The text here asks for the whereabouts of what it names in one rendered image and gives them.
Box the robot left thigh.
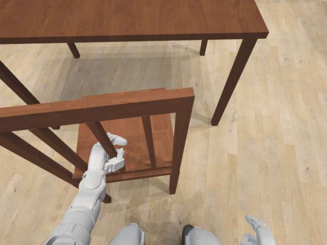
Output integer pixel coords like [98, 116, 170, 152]
[110, 226, 145, 245]

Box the robot right thigh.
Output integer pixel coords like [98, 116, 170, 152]
[185, 229, 221, 245]

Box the right robot hand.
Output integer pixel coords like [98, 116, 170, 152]
[240, 214, 277, 245]

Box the chair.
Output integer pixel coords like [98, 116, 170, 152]
[0, 87, 195, 204]

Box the robot thigh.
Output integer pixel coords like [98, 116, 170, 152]
[110, 226, 145, 245]
[185, 229, 221, 245]

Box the left robot hand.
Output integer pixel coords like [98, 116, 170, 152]
[88, 132, 127, 174]

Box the left robot forearm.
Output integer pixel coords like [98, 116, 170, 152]
[44, 168, 106, 245]

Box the table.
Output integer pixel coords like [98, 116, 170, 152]
[0, 0, 269, 130]

